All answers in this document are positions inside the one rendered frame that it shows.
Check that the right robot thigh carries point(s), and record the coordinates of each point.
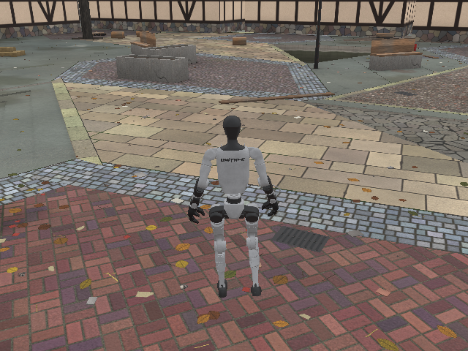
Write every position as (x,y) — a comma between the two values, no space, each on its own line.
(251,214)

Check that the right robot hand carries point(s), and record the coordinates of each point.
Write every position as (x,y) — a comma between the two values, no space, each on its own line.
(268,205)

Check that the robot left forearm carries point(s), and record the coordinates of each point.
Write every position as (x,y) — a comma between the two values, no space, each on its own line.
(196,197)

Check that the robot left shin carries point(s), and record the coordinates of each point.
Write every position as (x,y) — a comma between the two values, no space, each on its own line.
(220,265)

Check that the left robot upper arm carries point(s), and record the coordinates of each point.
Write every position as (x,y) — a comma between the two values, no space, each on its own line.
(205,168)

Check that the right robot upper arm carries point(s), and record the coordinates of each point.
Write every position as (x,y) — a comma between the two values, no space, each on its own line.
(255,153)

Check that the robot right forearm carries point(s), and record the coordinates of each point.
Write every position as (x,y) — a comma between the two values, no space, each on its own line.
(269,192)

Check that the left robot hand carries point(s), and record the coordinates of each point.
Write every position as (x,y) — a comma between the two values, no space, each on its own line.
(195,212)

